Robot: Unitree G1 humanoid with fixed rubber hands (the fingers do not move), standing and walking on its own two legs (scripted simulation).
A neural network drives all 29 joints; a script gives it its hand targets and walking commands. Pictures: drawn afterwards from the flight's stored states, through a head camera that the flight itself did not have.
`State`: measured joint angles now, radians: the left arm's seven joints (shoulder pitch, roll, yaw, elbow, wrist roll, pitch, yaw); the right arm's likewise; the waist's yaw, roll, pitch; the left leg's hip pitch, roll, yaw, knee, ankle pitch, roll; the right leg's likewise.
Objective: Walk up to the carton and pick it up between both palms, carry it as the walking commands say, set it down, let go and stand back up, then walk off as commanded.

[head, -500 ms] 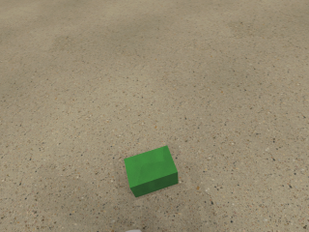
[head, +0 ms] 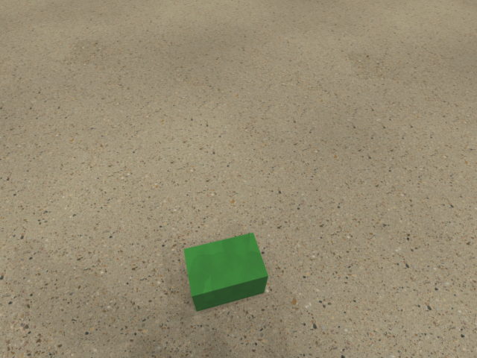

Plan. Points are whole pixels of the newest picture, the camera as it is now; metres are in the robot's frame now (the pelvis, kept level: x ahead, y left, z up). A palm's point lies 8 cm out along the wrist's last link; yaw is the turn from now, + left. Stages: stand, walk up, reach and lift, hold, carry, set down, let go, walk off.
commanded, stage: walk up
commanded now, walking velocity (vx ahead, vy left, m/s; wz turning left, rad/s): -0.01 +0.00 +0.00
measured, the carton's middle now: (225, 271) +0.53 +0.09 -0.68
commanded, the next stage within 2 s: none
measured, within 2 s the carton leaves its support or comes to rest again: neither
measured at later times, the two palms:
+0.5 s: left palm out of the picture -0.01 +0.19 -0.14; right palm out of the picture -0.02 -0.24 -0.15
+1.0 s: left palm out of the picture +0.00 +0.18 -0.14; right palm out of the picture -0.01 -0.25 -0.15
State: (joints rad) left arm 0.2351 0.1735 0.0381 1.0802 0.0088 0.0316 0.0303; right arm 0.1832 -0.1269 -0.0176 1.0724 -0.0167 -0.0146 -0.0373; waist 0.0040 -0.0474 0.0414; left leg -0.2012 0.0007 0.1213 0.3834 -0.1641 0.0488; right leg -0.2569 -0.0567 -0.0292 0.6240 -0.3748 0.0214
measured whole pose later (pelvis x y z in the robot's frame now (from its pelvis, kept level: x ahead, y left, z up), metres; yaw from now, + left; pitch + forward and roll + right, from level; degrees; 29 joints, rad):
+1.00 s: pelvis +0.01 -0.03 +0.00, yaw +0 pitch -2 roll +0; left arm 0.32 0.13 0.00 1.11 0.01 -0.03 0.04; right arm 0.29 -0.14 -0.02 1.16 -0.02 -0.01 -0.03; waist 0.00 0.00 0.03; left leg -0.16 0.05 0.10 0.36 -0.17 -0.01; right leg -0.11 0.00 -0.06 0.36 -0.23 -0.02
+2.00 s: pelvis +0.14 -0.02 -0.01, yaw +12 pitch +0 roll +1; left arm 0.18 0.21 0.05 0.95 0.03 0.01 0.03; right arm 0.23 -0.25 -0.04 0.96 -0.03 0.03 -0.03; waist -0.04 0.03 0.06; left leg -0.36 0.03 0.00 0.85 -0.53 -0.04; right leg -0.31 -0.08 -0.13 0.54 -0.23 -0.02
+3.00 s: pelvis +0.08 -0.05 +0.00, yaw +18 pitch +1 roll +1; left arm 0.23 0.18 0.05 0.96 0.03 0.01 0.02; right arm 0.24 -0.22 -0.03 1.00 -0.01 0.06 -0.01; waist 0.00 0.01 -0.02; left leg -0.25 0.00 0.02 0.68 -0.43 0.00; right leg -0.30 -0.05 -0.14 0.41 -0.13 -0.04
